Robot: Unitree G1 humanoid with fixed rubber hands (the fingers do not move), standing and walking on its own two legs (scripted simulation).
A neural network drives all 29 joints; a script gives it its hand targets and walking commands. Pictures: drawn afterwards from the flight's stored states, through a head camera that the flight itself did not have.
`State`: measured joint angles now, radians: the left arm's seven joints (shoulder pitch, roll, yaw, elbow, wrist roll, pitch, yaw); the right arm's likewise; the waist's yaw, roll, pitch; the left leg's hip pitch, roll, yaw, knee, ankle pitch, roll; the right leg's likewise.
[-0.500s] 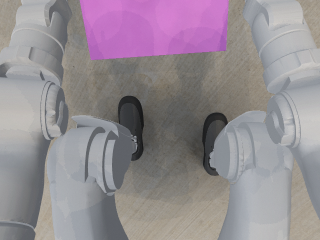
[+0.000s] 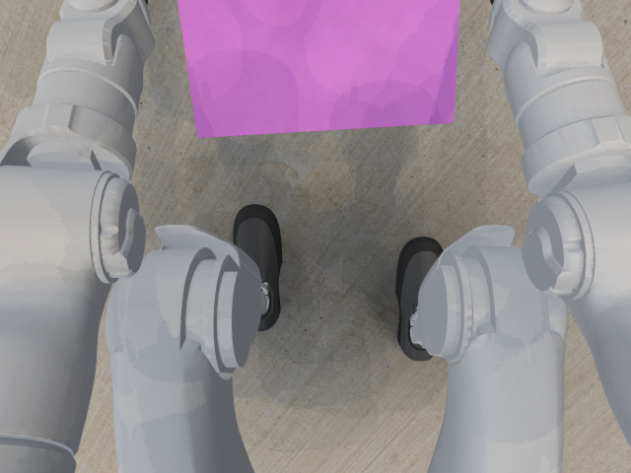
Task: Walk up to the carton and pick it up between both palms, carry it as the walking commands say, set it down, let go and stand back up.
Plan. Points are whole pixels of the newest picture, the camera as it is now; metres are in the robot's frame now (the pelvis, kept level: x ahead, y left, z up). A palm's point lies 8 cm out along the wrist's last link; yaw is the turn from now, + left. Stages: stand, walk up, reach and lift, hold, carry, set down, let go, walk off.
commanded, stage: reach and lift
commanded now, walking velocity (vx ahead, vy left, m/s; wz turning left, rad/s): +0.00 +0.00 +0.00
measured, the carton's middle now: (318, 20) +0.51 +0.05 -0.27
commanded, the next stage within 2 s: none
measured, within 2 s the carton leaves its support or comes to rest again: leaves its support in 0.14 s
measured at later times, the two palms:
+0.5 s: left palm out of the picture +0.53 +0.23 -0.12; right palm out of the picture +0.55 -0.11 -0.12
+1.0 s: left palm out of the picture +0.53 +0.23 -0.07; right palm out of the picture +0.55 -0.11 -0.07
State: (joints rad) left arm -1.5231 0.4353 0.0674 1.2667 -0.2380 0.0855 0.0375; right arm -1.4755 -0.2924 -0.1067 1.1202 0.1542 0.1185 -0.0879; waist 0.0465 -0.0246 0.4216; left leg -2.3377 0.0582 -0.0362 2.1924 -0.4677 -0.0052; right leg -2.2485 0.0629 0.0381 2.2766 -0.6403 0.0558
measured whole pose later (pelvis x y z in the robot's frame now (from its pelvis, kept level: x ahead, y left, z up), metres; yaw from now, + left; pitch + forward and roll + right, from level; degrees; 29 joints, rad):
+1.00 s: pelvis +0.00 +0.00 +0.05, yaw -1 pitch +45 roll -2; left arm -1.27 0.25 0.29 0.88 -0.01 0.27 0.18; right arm -1.24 -0.14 -0.31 0.80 -0.02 0.27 -0.17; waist 0.06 -0.04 0.04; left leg -2.35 -0.02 -0.07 2.01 -0.45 -0.04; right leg -2.26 0.10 0.05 2.07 -0.60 0.08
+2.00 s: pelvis +0.01 +0.01 +0.15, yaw -1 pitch +46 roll -3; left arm -1.04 0.10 0.42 0.76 0.16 0.37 0.13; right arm -1.02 -0.04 -0.44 0.72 -0.17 0.35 -0.06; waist 0.04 -0.03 -0.22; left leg -2.07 -0.05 -0.09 1.68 -0.42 -0.05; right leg -1.99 0.11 0.07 1.72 -0.54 0.07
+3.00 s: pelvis +0.05 +0.01 +0.28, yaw +1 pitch +38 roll -2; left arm -0.74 -0.01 0.41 0.68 0.18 0.36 0.14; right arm -0.72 0.05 -0.44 0.65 -0.22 0.34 -0.01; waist 0.03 -0.03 -0.30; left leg -1.53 -0.06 -0.10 1.25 -0.37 -0.03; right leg -1.46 0.09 0.11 1.28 -0.47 0.05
